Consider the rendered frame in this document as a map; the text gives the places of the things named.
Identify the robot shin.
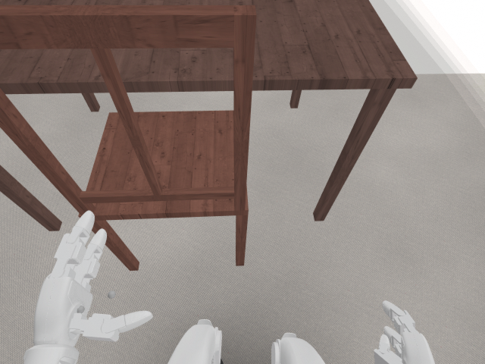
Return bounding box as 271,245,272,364
281,333,296,339
197,319,212,326

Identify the table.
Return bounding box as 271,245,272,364
0,0,417,231

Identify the left robot shin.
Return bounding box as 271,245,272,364
197,319,212,326

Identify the chair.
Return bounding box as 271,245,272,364
0,5,257,271

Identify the right robot hand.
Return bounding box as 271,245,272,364
374,300,435,364

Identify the robot left forearm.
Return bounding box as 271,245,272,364
23,344,80,364

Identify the left robot hand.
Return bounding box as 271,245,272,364
33,210,153,347

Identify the right robot shin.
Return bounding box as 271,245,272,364
281,333,296,339

